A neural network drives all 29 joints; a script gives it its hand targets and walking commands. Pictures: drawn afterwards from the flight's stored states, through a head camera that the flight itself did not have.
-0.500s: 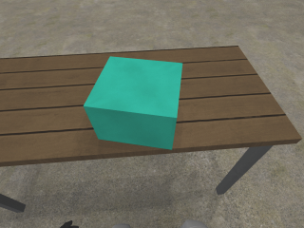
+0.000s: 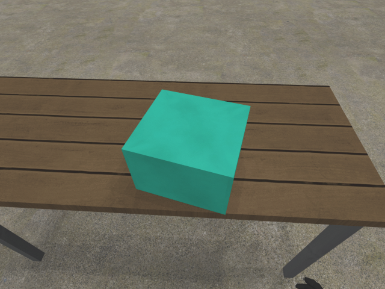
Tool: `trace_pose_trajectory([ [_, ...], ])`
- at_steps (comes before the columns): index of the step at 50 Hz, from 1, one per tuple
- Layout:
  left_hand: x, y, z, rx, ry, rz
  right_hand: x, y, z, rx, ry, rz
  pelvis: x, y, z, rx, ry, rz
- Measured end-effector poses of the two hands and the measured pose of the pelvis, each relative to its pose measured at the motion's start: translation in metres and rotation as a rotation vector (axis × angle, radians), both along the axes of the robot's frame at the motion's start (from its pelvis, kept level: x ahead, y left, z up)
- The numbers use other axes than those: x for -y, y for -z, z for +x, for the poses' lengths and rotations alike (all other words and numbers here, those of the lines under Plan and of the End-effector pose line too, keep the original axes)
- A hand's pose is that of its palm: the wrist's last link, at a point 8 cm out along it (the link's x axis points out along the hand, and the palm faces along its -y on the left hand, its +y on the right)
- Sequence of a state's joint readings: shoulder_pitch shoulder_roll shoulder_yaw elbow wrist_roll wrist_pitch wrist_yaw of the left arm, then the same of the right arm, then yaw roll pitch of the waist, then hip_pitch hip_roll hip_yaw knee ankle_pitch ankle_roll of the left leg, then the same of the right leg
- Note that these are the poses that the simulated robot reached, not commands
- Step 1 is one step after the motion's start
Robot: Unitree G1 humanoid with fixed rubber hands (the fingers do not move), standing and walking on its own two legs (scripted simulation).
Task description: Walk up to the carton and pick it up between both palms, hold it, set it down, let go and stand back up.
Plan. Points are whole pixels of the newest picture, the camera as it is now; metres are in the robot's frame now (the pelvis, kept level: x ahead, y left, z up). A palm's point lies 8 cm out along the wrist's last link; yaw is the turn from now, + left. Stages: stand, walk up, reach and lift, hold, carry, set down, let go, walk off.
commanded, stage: walk up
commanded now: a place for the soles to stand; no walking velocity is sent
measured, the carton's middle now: (191, 148) +0.43 +0.02 +0.03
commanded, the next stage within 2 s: none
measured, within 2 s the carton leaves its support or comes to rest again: neither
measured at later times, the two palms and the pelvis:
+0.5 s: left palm out of the picture +0.05 +0.29 -0.11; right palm out of the picture +0.10 -0.25 -0.11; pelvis -0.01 +0.01 -0.01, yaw +5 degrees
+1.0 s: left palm out of the picture -0.01 +0.30 -0.11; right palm out of the picture +0.05 -0.21 -0.12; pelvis -0.06 +0.04 -0.01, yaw +0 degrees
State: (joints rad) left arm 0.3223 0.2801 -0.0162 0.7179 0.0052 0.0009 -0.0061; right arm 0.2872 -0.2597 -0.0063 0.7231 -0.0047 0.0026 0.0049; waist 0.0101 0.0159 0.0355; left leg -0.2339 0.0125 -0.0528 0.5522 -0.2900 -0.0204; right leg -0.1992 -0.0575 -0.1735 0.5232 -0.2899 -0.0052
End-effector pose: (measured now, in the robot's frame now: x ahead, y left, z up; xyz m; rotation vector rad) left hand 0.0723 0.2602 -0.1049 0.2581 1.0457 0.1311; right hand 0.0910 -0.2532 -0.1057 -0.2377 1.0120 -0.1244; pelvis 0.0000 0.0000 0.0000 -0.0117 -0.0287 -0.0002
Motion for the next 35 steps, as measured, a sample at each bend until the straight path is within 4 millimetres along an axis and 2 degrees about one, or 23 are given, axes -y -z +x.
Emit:
trace_pose_trajectory([
  [12,-0.008,0.000,-0.003,0.008,-0.032,0.010,0.000,0.004,-0.005,-0.051,-0.022,-0.015,-0.002,0.002,0.001,-0.002,-0.045,-0.002],
  [22,-0.019,0.005,-0.015,0.001,-0.063,0.016,-0.005,0.003,0.000,-0.050,-0.053,-0.031,-0.008,0.005,-0.004,-0.004,-0.077,-0.007],
  [27,-0.041,0.008,-0.028,0.004,-0.088,0.062,-0.006,0.004,0.007,-0.038,-0.087,-0.063,-0.018,0.013,-0.016,0.016,-0.101,-0.012],
  [31,-0.065,0.017,-0.036,-0.001,-0.105,0.076,-0.016,0.004,0.007,-0.018,-0.102,-0.077,-0.031,0.020,-0.024,0.032,-0.120,-0.005],
  [35,-0.071,0.014,-0.047,-0.020,-0.133,0.072,-0.025,-0.002,0.002,-0.003,-0.077,-0.076,-0.036,0.015,-0.034,0.024,-0.113,0.006],
])
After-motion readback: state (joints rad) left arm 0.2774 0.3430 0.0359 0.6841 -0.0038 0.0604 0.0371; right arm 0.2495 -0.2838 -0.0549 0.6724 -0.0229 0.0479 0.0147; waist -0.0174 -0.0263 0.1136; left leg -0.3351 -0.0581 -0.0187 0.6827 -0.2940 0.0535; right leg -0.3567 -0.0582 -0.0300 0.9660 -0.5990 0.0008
